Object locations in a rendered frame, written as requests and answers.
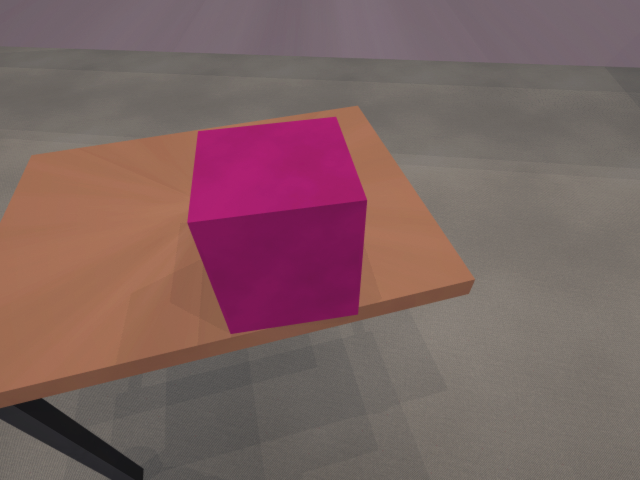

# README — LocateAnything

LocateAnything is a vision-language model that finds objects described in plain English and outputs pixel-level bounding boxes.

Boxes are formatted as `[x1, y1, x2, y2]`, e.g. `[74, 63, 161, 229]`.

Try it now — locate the table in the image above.
[0, 106, 475, 480]

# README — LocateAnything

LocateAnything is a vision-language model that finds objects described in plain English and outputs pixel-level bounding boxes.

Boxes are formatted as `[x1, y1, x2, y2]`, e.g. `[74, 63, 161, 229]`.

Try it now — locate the carton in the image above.
[187, 117, 367, 334]

